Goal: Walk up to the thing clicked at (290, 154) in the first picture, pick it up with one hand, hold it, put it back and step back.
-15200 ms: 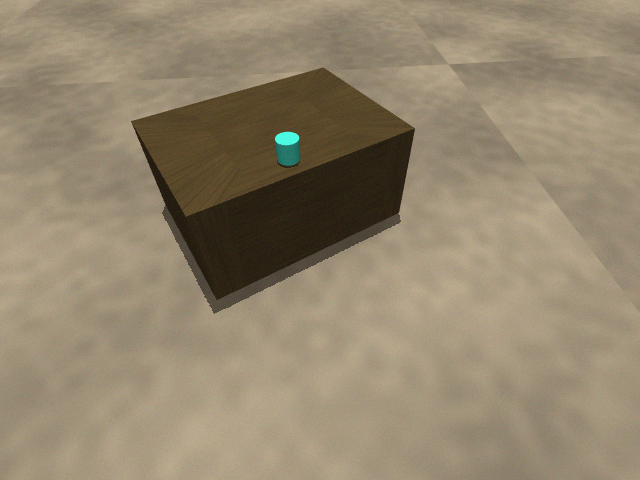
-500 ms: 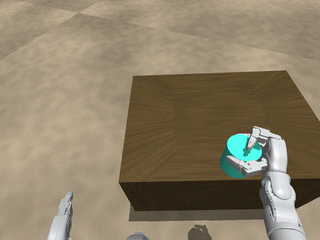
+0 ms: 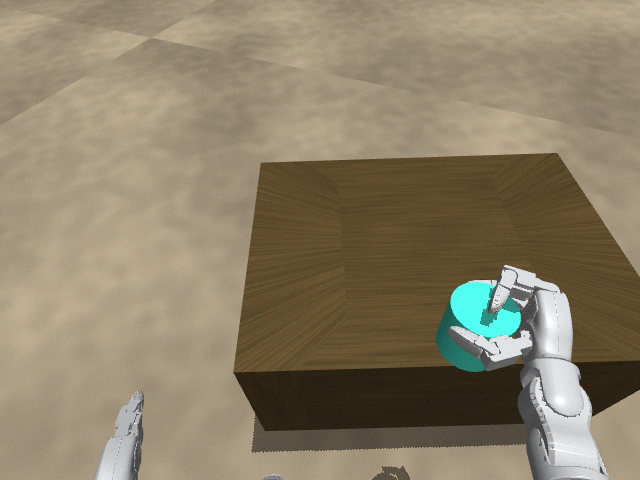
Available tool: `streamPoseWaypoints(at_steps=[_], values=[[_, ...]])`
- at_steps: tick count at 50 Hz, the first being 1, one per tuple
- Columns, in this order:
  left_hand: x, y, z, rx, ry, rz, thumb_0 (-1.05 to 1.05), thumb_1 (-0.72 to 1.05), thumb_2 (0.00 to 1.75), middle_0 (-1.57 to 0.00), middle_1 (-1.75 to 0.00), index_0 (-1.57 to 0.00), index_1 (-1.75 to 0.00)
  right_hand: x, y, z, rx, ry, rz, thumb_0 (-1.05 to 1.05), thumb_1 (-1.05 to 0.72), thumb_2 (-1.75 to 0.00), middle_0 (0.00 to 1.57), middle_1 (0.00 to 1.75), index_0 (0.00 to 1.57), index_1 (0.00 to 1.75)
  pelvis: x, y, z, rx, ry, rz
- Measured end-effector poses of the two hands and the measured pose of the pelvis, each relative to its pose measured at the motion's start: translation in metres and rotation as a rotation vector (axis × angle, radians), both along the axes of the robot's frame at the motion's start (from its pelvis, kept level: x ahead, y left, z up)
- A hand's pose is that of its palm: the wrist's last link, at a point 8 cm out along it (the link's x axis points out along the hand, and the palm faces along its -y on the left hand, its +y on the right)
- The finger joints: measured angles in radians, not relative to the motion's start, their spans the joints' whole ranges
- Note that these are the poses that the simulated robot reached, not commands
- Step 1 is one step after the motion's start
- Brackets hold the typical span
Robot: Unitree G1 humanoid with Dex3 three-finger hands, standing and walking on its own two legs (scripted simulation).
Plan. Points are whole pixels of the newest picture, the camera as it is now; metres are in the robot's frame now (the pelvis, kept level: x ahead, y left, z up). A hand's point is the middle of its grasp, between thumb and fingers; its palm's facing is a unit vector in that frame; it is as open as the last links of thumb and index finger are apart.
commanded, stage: hold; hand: right
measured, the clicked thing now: (475, 327) +0.33 -0.17 +0.01
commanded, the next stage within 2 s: none
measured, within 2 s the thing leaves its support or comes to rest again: neither
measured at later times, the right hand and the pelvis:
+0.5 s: hand (495, 311) +0.33 -0.18 +0.05, palm faces +0.15 +0.99 -0.01, open 6.9 cm; pelvis +0.01 +0.00 +0.00, yaw +0 degrees
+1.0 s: hand (493, 312) +0.32 -0.17 +0.06, palm faces +0.15 +0.99 -0.02, open 6.9 cm; pelvis +0.00 +0.00 +0.01, yaw +0 degrees
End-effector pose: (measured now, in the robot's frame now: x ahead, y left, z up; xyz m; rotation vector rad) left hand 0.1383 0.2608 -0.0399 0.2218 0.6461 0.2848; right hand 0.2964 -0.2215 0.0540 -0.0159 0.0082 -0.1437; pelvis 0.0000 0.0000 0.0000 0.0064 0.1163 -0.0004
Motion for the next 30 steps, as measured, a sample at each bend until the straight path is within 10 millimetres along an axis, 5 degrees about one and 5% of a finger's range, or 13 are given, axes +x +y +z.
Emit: streamPoseWaypoints(at_steps=[30], values=[[0.011,-0.009,0.001,-0.015,-0.002,-0.011,-0.01,-0.54,0.05,-0.06,-0.05,-0.06,-0.06,0.002,-0.01,0.006,-0.007,-0.008,-0.009,0.01,0.44,-0.99,0.62,1.0,1.33,1.44,0.006,-0.004,0.006,0.004,-0.015,-0.003]])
